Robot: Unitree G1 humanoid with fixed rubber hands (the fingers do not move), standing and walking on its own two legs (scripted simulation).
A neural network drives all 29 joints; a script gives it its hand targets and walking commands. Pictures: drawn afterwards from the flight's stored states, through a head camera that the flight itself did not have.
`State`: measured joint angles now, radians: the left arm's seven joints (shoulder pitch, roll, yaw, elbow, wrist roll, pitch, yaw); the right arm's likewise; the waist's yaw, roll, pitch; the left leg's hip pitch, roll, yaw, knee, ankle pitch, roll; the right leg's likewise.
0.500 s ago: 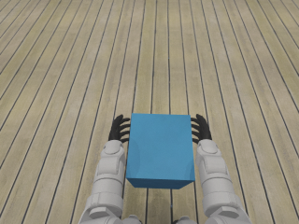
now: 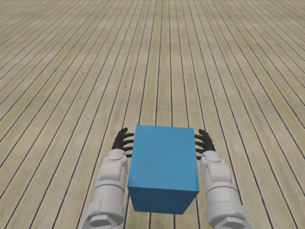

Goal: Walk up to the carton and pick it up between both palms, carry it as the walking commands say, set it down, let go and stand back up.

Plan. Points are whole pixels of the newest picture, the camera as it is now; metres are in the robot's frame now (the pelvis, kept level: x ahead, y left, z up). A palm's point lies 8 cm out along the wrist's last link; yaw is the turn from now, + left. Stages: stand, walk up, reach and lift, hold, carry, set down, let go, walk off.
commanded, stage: reach and lift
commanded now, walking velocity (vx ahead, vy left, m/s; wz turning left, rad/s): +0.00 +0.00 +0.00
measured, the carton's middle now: (161, 173) +0.31 +0.01 -0.05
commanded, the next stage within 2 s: hold in 1.52 s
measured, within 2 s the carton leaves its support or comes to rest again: neither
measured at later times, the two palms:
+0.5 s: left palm (116, 149) +0.31 +0.13 +0.07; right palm (212, 150) +0.32 -0.12 +0.07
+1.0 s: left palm (119, 148) +0.31 +0.13 +0.07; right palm (214, 153) +0.31 -0.12 +0.07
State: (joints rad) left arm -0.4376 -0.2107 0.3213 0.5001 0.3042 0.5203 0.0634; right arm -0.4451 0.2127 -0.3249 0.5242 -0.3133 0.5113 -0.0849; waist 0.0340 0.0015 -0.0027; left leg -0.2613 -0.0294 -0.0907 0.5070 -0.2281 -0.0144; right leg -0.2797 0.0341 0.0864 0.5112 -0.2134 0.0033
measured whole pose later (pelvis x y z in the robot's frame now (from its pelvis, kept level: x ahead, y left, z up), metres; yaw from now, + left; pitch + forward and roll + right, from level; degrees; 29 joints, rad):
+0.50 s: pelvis +0.00 +0.00 +0.01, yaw +0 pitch -9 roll +0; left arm -0.44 -0.21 0.30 0.44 0.33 0.72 0.05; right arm -0.45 0.22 -0.30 0.47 -0.33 0.72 -0.07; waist 0.02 0.00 0.00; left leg -0.06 -0.03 -0.10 0.43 -0.22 -0.01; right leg -0.07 0.03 0.08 0.44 -0.21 0.00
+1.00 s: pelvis +0.01 +0.01 +0.01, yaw +0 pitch -8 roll +0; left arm -0.41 -0.20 0.23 0.42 0.32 0.74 0.06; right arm -0.40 0.20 -0.26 0.41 -0.32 0.74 -0.06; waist 0.01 -0.01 0.01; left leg -0.06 -0.03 -0.09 0.41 -0.21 0.00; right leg -0.08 0.02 0.09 0.41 -0.20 0.01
